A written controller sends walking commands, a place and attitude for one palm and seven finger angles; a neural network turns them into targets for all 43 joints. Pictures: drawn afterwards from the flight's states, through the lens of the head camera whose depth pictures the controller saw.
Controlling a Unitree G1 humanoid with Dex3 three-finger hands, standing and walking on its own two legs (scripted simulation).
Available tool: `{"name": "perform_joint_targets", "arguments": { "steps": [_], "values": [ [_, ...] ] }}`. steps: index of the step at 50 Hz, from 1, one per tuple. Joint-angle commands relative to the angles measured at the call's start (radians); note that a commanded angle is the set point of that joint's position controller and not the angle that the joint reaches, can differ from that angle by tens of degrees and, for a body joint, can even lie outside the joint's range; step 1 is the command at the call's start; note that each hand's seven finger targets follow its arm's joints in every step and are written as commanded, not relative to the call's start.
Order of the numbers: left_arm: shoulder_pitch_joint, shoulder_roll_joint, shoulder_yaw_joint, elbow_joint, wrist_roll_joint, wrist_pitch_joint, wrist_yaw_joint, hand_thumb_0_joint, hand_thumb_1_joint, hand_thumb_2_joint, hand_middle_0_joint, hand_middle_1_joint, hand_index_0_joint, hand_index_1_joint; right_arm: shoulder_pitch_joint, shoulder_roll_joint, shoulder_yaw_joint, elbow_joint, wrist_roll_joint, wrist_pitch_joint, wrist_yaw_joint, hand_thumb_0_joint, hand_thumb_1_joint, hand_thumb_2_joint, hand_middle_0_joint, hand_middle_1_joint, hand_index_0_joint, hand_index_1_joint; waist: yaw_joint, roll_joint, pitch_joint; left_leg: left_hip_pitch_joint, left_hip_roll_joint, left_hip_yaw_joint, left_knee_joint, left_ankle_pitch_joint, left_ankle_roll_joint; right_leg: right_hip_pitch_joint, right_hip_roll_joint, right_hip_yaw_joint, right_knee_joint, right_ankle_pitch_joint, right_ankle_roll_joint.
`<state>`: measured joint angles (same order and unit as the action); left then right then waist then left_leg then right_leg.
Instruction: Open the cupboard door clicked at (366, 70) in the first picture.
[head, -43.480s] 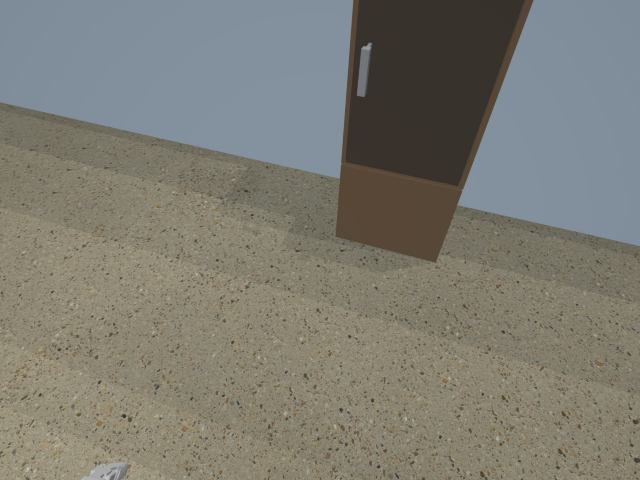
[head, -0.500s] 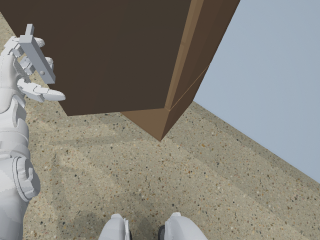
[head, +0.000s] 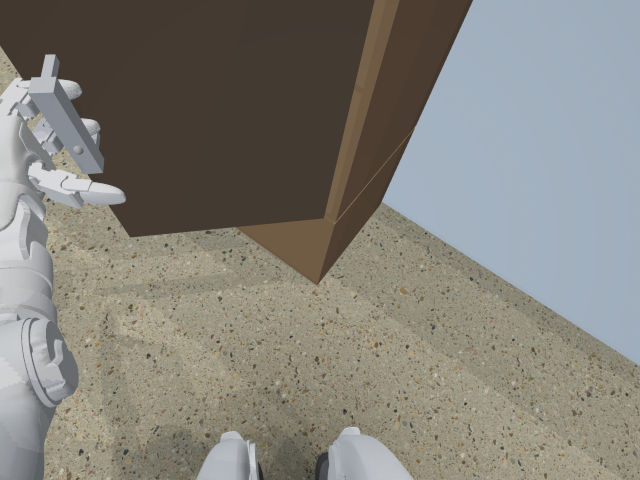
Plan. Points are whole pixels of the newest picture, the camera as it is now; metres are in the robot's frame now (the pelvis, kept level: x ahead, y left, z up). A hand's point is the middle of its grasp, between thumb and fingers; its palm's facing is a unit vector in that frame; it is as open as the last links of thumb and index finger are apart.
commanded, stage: close the thumb around the handle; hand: left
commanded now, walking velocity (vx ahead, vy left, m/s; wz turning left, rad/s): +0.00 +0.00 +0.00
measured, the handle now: (73, 117) +0.55 +0.27 +0.07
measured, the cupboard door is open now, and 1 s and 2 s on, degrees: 46 45 86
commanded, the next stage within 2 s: pull the door open along its arc in 0.76 s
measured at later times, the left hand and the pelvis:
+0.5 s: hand (87, 148) +0.50 +0.24 +0.07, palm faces +0.10 -1.00 -0.01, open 8.8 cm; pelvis +0.00 +0.01 +0.00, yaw +0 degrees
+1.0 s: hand (90, 147) +0.50 +0.24 +0.07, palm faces +0.10 -0.99 +0.00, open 5.8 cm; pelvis +0.00 +0.01 +0.00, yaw -1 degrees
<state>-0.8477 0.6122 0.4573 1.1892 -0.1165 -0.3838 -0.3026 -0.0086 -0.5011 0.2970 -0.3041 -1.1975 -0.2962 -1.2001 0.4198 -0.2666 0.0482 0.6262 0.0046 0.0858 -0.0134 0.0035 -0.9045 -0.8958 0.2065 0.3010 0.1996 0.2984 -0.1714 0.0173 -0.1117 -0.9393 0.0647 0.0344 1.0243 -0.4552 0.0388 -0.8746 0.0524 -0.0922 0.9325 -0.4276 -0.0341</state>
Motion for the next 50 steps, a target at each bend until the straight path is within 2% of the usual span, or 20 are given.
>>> {"name": "perform_joint_targets", "arguments": {
  "steps": [1,4,8,10,12,14,16,18,19,23,28,33,35,36,39,43,44,46,48,50],
  "values": [
    [-0.413,0.225,0.004,-0.256,-0.023,-0.095,0.005,0.0,-0.5,0.3,-0.3,-1.2,-0.3,-1.2,0.152,-0.193,-0.072,-0.042,-0.01,-0.019,-0.014,0.0,-0.9,-0.9,0.2,0.3,0.2,0.3,0.008,0.189,-0.446,0.436,-0.024,-0.096,-0.095,0.452,-0.008,0.108,0.017,0.061,-0.084,0.329,0.009],
    [-0.421,0.222,-0.001,-0.19,-0.021,-0.083,0.013,0.0,-0.444,0.324,-0.304,-1.206,-0.304,-1.206,0.144,-0.198,-0.07,-0.034,-0.007,-0.019,-0.017,0.0,-0.9,-0.9,0.2,0.3,0.2,0.3,-0.011,0.123,-0.39,0.373,-0.025,-0.096,-0.098,0.365,-0.003,0.096,0.014,0.064,-0.095,0.275,0.018],
    [-0.456,0.282,0.031,-0.216,-0.004,-0.089,0.024,0.0,-0.22,0.42,-0.32,-1.23,-0.32,-1.23,0.141,-0.202,-0.068,-0.038,-0.008,-0.024,-0.02,0.0,-0.9,-0.9,0.2,0.3,0.2,0.3,0.003,0.165,-0.439,0.385,-0.028,-0.099,-0.092,0.374,-0.006,0.107,0.01,0.069,-0.083,0.28,0.013],
    [-0.449,0.277,0.029,-0.235,0.0,-0.099,0.029,0.0,-0.108,0.468,-0.328,-1.242,-0.328,-1.242,0.138,-0.198,-0.067,-0.042,-0.011,-0.025,-0.02,0.0,-0.9,-0.9,0.2,0.3,0.2,0.3,0.012,0.173,-0.46,0.407,-0.027,-0.103,-0.092,0.405,-0.01,0.113,0.011,0.066,-0.076,0.294,0.012],
    [-0.456,0.221,-0.012,-0.227,-0.001,-0.105,0.03,0.0,0.004,0.516,-0.336,-1.254,-0.336,-1.254,0.134,-0.194,-0.066,-0.036,-0.012,-0.027,-0.015,0.0,-0.9,-0.9,0.2,0.3,0.2,0.3,0.0,0.209,-0.447,0.45,-0.021,-0.113,-0.09,0.422,-0.017,0.053,0.013,0.056,-0.074,0.276,0.01],
    [-0.477,0.198,-0.03,-0.208,-0.003,-0.099,0.031,0.0,0.116,0.564,-0.344,-1.266,-0.344,-1.266,0.135,-0.199,-0.068,-0.031,-0.013,-0.028,-0.015,0.0,-0.9,-0.9,0.2,0.3,0.2,0.3,-0.015,0.186,-0.427,0.449,-0.018,-0.123,-0.094,0.391,-0.018,0.029,0.014,0.05,-0.08,0.243,0.011],
    [-0.474,0.243,0.007,-0.212,-0.007,-0.098,0.032,0.0,0.228,0.612,-0.352,-1.278,-0.352,-1.278,0.141,-0.206,-0.068,-0.033,-0.015,-0.027,-0.019,0.0,-0.9,-0.9,0.2,0.3,0.2,0.3,-0.002,0.185,-0.449,0.442,-0.021,-0.123,-0.094,0.4,-0.016,0.054,0.014,0.052,-0.074,0.254,0.008],
    [-0.458,0.225,-0.003,-0.195,-0.004,-0.086,0.033,0.0,0.34,0.66,-0.36,-1.29,-0.36,-1.29,0.14,-0.202,-0.068,-0.036,-0.013,-0.026,-0.018,0.0,-0.9,-0.9,0.2,0.3,0.2,0.3,0.002,0.186,-0.462,0.448,-0.021,-0.122,-0.094,0.416,-0.019,0.054,0.012,0.049,-0.072,0.264,0.01],
    [-0.455,0.207,-0.016,-0.179,-0.006,-0.077,0.033,0.0,0.396,0.684,-0.364,-1.296,-0.364,-1.296,0.139,-0.2,-0.066,-0.034,-0.012,-0.026,-0.017,0.0,-0.9,-0.9,0.2,0.3,0.2,0.3,-0.009,0.167,-0.432,0.433,-0.021,-0.118,-0.094,0.402,-0.016,0.047,0.013,0.049,-0.08,0.26,0.012],
    [-0.458,0.271,0.03,-0.206,-0.001,-0.078,0.041,0.0,0.62,0.78,-0.38,-1.32,-0.38,-1.32,0.146,-0.204,-0.065,-0.042,-0.015,-0.023,-0.018,0.0,-0.9,-0.9,0.2,0.3,0.2,0.3,0.003,0.152,-0.465,0.406,-0.025,-0.109,-0.088,0.417,-0.01,0.097,0.012,0.058,-0.074,0.296,0.015],
    [-0.438,0.272,0.031,-0.205,0.001,-0.09,0.038,0.0,0.9,0.9,-0.4,-1.35,-0.4,-1.35,0.146,-0.199,-0.064,-0.044,-0.014,-0.022,-0.016,0.0,-0.9,-0.9,0.2,0.3,0.2,0.3,0.004,0.158,-0.457,0.394,-0.024,-0.1,-0.083,0.428,-0.009,0.11,0.014,0.062,-0.073,0.317,0.015],
    [-0.44,0.285,0.036,-0.194,-0.005,-0.081,0.02,0.0,0.9,0.9,-0.4,-1.35,-0.4,-1.35,0.152,-0.203,-0.065,-0.04,-0.012,-0.021,-0.02,0.0,-0.9,-0.9,0.2,0.3,0.2,0.3,0.002,0.161,-0.455,0.385,-0.025,-0.099,-0.085,0.406,-0.008,0.113,0.015,0.063,-0.076,0.305,0.015],
    [-0.435,0.32,0.062,-0.18,-0.007,-0.069,0.017,0.0,0.9,0.9,-0.4,-1.35,-0.4,-1.35,0.152,-0.207,-0.065,-0.044,-0.012,-0.02,-0.024,0.0,-0.9,-0.9,0.2,0.3,0.2,0.3,0.001,0.137,-0.439,0.346,-0.026,-0.095,-0.085,0.392,-0.004,0.13,0.012,0.068,-0.079,0.307,0.017],
    [-0.43,0.35,0.086,-0.178,-0.004,-0.069,0.022,0.0,0.9,0.9,-0.4,-1.35,-0.4,-1.35,0.156,-0.207,-0.064,-0.046,-0.014,-0.022,-0.025,0.0,-0.9,-0.9,0.2,0.3,0.2,0.3,0.013,0.15,-0.439,0.341,-0.027,-0.098,-0.084,0.399,-0.005,0.138,0.013,0.068,-0.072,0.312,0.012],
    [-0.437,0.287,0.039,-0.196,-0.002,-0.067,0.027,0.0,0.9,0.9,-0.4,-1.35,-0.4,-1.35,0.155,-0.199,-0.062,-0.048,-0.012,-0.019,-0.02,0.0,-0.9,-0.9,0.2,0.3,0.2,0.3,0.005,0.169,-0.445,0.385,-0.024,-0.101,-0.09,0.421,-0.01,0.107,0.013,0.057,-0.073,0.307,0.015],
    [-0.419,0.31,0.062,-0.218,-0.005,-0.073,0.034,0.0,0.9,0.9,-0.4,-1.35,-0.4,-1.35,0.154,-0.202,-0.067,-0.052,-0.014,-0.02,-0.017,0.0,-0.9,-0.9,0.2,0.3,0.2,0.3,0.01,0.156,-0.478,0.387,-0.023,-0.093,-0.082,0.438,-0.008,0.133,0.014,0.065,-0.073,0.334,0.019],
    [-0.435,0.228,0.005,-0.22,-0.013,-0.071,0.033,0.0,0.9,0.9,-0.4,-1.35,-0.4,-1.35,0.15,-0.192,-0.064,-0.053,-0.012,-0.021,-0.014,0.0,-0.9,-0.9,0.2,0.3,0.2,0.3,-0.005,0.158,-0.455,0.385,-0.025,-0.092,-0.085,0.42,-0.007,0.117,0.015,0.062,-0.078,0.323,0.02],
    [-0.395,0.208,0.004,-0.215,-0.018,-0.074,0.032,0.0,0.9,0.9,-0.4,-1.35,-0.4,-1.35,0.152,-0.194,-0.067,-0.055,-0.014,-0.023,-0.011,0.0,-0.9,-0.9,0.2,0.3,0.2,0.3,0.008,0.153,-0.44,0.389,-0.024,-0.095,-0.09,0.417,-0.008,0.112,0.018,0.057,-0.077,0.311,0.013],
    [-0.337,0.227,0.022,-0.241,-0.016,-0.077,0.035,0.0,0.9,0.9,-0.4,-1.35,-0.4,-1.35,0.147,-0.197,-0.072,-0.062,-0.012,-0.018,-0.008,0.0,-0.9,-0.9,0.2,0.3,0.2,0.3,0.032,0.171,-0.48,0.416,-0.024,-0.091,-0.096,0.441,-0.013,0.132,0.017,0.058,-0.076,0.326,0.012],
    [-0.287,0.198,0.009,-0.277,-0.022,-0.076,0.035,0.0,0.9,0.9,-0.4,-1.35,-0.4,-1.35,0.142,-0.193,-0.075,-0.069,-0.01,-0.015,-0.004,0.0,-0.9,-0.9,0.2,0.3,0.2,0.3,0.041,0.17,-0.491,0.443,-0.024,-0.087,-0.101,0.472,-0.014,0.143,0.018,0.055,-0.08,0.346,0.012]
  ]
}}
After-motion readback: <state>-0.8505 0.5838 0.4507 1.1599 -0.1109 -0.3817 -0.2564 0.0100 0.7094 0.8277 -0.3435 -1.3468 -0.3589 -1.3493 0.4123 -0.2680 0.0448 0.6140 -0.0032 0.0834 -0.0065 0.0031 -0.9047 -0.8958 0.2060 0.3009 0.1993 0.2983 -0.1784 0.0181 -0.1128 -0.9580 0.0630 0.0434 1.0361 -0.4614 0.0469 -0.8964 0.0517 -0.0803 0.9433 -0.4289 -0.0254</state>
